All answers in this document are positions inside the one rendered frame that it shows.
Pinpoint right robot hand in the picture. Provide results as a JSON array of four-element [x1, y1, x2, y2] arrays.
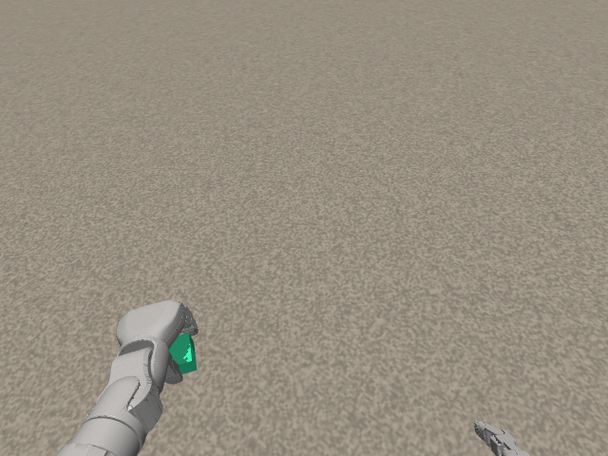
[[474, 421, 530, 456]]

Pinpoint left robot hand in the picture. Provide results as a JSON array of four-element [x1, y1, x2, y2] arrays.
[[116, 299, 199, 385]]

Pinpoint small box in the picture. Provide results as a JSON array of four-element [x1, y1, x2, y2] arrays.
[[169, 332, 197, 374]]

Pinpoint left robot arm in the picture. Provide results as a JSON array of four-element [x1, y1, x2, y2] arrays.
[[56, 335, 170, 456]]

